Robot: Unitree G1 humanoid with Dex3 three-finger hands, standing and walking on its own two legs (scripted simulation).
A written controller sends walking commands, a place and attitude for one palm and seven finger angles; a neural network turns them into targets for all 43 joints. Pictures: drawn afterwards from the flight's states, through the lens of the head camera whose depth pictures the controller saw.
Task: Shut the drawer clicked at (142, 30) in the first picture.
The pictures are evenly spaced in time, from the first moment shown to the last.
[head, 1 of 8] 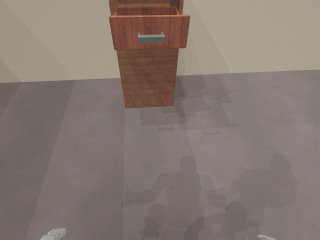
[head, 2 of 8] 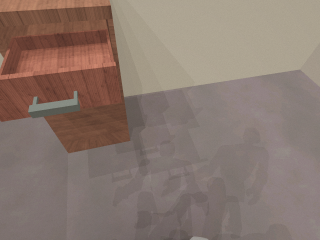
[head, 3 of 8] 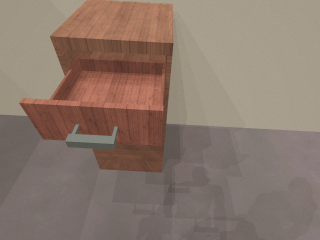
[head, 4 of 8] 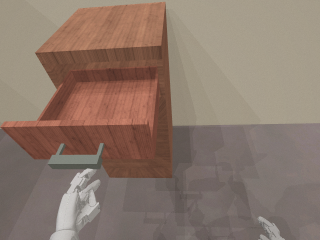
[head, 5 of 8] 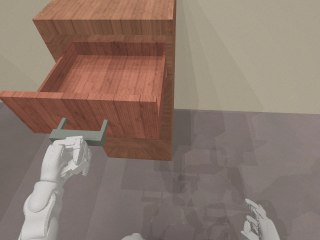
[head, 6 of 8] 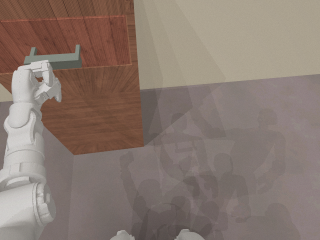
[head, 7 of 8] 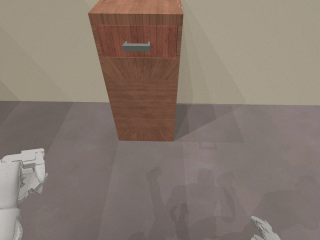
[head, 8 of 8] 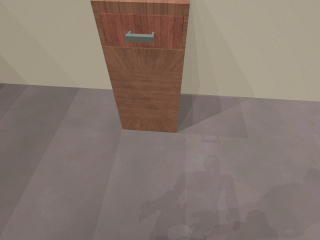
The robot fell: no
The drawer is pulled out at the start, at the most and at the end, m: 0.29 0.29 0.00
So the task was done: yes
